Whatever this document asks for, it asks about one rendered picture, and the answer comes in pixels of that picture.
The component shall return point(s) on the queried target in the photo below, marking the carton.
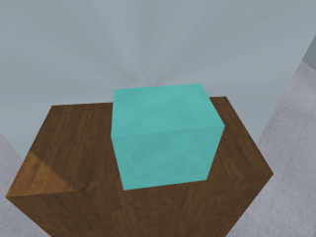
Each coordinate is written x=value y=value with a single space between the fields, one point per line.
x=164 y=135

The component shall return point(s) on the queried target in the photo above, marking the pedestal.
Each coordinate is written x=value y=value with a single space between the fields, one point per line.
x=70 y=186

